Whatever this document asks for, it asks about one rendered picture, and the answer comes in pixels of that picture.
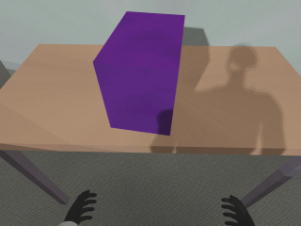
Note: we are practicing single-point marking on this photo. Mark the carton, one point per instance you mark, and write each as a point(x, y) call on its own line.
point(137, 71)

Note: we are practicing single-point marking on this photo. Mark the robot right hand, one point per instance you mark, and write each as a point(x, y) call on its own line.
point(241, 214)

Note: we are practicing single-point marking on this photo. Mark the robot left hand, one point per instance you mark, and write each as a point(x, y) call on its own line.
point(77, 209)

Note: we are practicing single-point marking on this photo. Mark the table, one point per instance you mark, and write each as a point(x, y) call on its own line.
point(229, 100)

